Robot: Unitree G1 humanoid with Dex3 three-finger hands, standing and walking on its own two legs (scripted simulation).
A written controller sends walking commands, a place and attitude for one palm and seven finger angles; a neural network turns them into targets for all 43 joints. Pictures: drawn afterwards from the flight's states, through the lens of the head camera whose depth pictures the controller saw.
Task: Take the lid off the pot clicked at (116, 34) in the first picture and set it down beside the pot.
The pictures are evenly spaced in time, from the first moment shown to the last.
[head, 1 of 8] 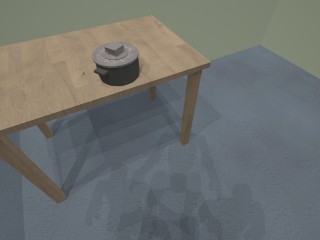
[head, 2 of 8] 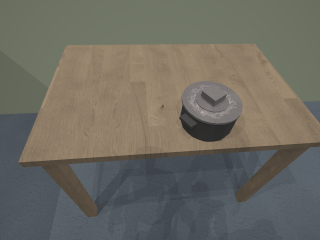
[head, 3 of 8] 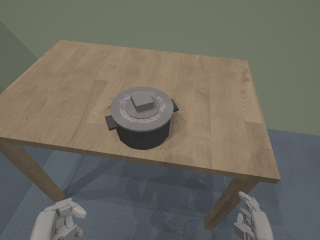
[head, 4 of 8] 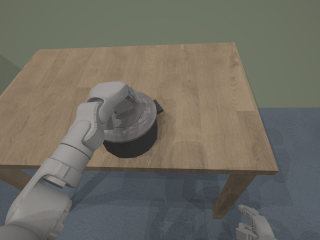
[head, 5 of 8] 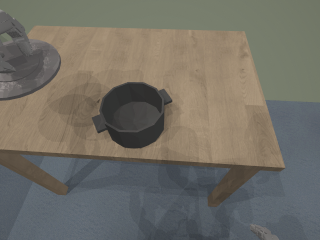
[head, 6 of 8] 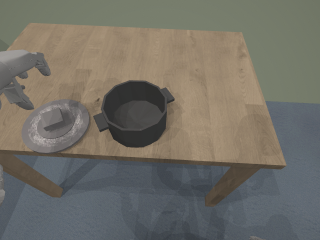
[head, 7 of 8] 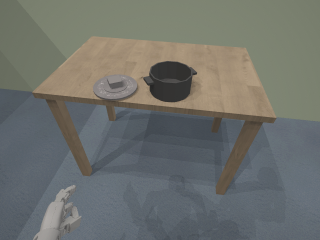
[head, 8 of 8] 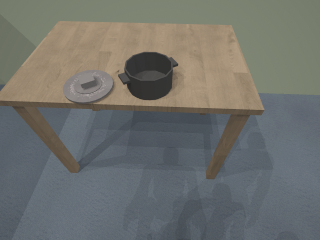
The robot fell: no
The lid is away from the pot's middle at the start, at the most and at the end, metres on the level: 0.00 0.25 0.24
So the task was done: yes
